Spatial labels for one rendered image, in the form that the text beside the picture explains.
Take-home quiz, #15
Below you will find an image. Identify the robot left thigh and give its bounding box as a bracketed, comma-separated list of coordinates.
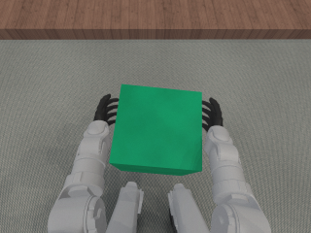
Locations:
[105, 185, 144, 233]

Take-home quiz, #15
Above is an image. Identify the left robot shin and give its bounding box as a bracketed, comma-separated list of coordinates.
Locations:
[120, 182, 138, 193]

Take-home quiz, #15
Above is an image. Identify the robot left upper arm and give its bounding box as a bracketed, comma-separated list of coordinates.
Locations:
[48, 194, 107, 233]

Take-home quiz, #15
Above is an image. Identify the robot right upper arm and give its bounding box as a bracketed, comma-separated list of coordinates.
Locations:
[210, 202, 271, 233]

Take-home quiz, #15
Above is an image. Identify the right robot hand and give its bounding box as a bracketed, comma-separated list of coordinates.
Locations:
[202, 97, 224, 132]

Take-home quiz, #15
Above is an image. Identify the left robot hand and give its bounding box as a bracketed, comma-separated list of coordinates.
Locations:
[93, 93, 120, 126]

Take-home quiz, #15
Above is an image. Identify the robot left forearm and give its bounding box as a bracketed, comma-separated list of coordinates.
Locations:
[48, 120, 111, 233]

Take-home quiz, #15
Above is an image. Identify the carton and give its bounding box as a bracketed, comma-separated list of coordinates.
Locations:
[109, 83, 202, 176]

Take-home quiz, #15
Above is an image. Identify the robot right forearm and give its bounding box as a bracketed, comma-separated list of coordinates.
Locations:
[203, 125, 271, 232]

